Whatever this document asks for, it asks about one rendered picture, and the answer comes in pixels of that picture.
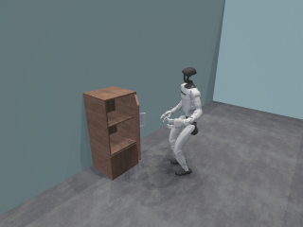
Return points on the robot left shin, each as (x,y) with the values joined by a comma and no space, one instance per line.
(179,156)

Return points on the left robot upper arm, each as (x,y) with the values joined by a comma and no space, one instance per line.
(196,96)

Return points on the cupboard door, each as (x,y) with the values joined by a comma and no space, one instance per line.
(137,125)

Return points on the handle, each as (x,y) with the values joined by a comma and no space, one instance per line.
(144,120)

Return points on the left robot hand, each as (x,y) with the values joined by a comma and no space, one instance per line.
(177,123)

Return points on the robot left forearm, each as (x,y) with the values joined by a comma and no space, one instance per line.
(193,118)

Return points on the left robot foot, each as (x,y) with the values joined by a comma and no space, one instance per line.
(183,172)

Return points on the robot right forearm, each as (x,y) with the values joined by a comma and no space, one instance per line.
(177,108)

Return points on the right robot hand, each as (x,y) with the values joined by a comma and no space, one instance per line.
(168,114)

